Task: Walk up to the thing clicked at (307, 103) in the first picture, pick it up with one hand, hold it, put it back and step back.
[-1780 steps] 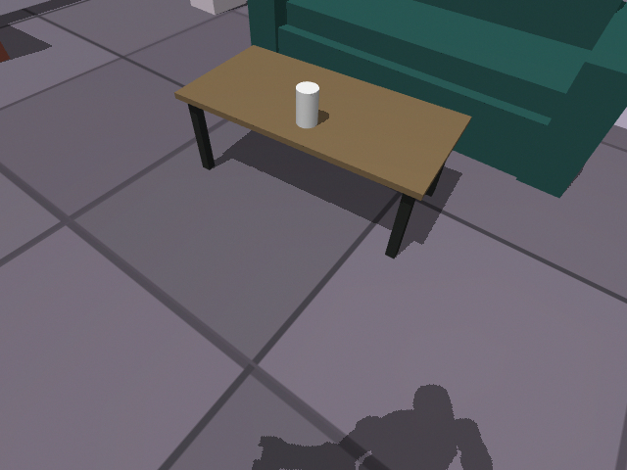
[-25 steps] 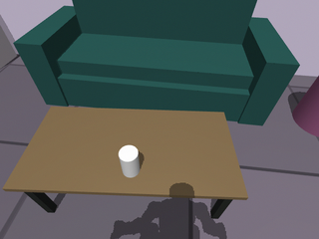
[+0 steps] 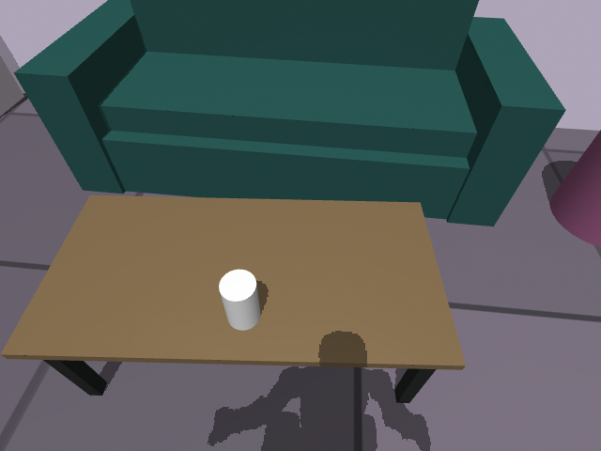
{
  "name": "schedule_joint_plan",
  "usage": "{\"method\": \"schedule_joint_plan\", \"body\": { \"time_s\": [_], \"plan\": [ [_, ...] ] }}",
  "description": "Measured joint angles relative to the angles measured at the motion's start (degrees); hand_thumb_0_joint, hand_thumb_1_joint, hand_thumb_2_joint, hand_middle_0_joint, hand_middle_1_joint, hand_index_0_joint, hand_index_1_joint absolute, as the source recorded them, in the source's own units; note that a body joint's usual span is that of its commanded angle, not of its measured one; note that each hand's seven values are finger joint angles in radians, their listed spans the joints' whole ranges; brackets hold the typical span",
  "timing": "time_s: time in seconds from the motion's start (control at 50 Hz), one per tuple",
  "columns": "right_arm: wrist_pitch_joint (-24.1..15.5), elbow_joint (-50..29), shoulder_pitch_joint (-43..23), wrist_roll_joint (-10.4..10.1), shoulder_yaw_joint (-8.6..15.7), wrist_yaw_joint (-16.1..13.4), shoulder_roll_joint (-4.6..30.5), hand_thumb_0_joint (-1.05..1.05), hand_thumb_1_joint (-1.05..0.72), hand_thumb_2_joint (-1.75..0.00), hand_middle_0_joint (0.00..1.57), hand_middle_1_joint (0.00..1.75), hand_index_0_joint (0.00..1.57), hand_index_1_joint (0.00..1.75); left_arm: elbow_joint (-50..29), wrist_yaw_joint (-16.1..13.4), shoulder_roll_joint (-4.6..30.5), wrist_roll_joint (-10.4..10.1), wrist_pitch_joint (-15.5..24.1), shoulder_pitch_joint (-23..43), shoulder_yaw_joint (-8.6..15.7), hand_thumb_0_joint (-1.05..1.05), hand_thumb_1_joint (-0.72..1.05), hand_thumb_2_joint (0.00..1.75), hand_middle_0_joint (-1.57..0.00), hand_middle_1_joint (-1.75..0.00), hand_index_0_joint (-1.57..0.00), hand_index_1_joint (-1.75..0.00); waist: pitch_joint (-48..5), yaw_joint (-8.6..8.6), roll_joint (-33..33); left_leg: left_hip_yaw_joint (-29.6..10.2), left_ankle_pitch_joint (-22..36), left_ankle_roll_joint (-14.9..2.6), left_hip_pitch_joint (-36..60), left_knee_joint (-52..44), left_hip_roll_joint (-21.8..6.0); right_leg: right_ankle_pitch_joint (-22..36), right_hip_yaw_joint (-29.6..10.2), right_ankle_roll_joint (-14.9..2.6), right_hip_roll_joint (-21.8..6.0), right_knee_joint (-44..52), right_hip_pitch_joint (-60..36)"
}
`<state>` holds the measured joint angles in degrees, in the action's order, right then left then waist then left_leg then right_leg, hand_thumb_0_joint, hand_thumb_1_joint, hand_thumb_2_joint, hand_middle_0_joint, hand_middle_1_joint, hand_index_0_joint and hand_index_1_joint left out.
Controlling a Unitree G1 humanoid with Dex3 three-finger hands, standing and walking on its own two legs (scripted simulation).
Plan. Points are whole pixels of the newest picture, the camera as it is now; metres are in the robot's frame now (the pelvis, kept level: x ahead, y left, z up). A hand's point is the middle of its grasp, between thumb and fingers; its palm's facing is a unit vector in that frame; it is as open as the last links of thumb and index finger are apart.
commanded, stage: stand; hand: left
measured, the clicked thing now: (241, 300) +0.49 +0.15 -0.31
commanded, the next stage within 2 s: step back in 1.18 s
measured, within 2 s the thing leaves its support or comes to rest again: neither
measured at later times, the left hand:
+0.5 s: hand out of the picture +0.09 +0.25 -0.16, palm faces -0.01 -0.94 -0.33, open 7.4 cm
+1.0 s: hand out of the picture +0.09 +0.25 -0.16, palm faces -0.02 -0.94 -0.34, open 7.4 cm
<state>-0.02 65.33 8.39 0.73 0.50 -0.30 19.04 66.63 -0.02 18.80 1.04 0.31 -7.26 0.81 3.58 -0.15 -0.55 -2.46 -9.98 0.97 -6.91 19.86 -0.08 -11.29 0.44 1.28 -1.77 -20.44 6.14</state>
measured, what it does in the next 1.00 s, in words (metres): stands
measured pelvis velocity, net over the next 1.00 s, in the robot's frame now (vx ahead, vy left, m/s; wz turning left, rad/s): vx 0.02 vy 0.00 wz -0.01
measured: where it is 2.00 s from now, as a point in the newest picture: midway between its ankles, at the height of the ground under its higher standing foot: outside the picture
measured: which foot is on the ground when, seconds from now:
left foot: down 0.00-1.00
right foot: down 0.00-1.00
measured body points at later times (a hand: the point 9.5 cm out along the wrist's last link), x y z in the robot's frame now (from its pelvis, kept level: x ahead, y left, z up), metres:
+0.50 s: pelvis +0.02 +0.00 +0.00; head +0.03 +0.00 +0.45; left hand +0.09 +0.30 -0.13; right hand +0.09 -0.30 -0.13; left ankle +0.01 +0.13 -0.75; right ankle +0.00 -0.13 -0.75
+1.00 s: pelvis +0.02 +0.00 +0.00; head +0.02 +0.00 +0.45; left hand +0.09 +0.30 -0.13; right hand +0.08 -0.30 -0.13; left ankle +0.01 +0.13 -0.75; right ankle +0.00 -0.13 -0.75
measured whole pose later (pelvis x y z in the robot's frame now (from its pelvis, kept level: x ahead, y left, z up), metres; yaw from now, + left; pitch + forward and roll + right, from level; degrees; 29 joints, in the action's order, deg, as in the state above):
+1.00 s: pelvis +0.02 +0.00 +0.00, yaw -1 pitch -2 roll +0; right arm -0.3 65.1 6.6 0.4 0.3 -0.2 19.7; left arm 65.2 0.1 19.3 0.6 0.5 -6.2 0.8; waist 3.1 0.0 -0.2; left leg -1.8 -10.3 1.0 -5.4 18.0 -0.3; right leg -11.4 -0.1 1.3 -1.6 -18.5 4.8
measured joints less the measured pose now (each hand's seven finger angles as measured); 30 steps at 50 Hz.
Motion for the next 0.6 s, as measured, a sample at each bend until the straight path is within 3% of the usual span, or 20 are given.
{"method": "schedule_joint_plan", "body": {
  "time_s": [0.6],
  "plan": [
    [-0.38, -0.34, -2.08, -0.21, -0.15, -0.14, 0.64, 0.01, -0.91, -0.9, 0.21, 0.3, 0.2, 0.3, -0.97, 0.05, 0.12, -0.39, 0.14, 1.84, 0.07, 0.01, 0.9, 0.9, -0.2, -0.3, -0.21, -0.3, -0.32, 0.09, 0.3, 0.45, -0.7, -0.01, 1.27, -1.41, -0.19, -0.35, -0.36, 0.06, 0.13, 1.76, -1.26]
  ]
}}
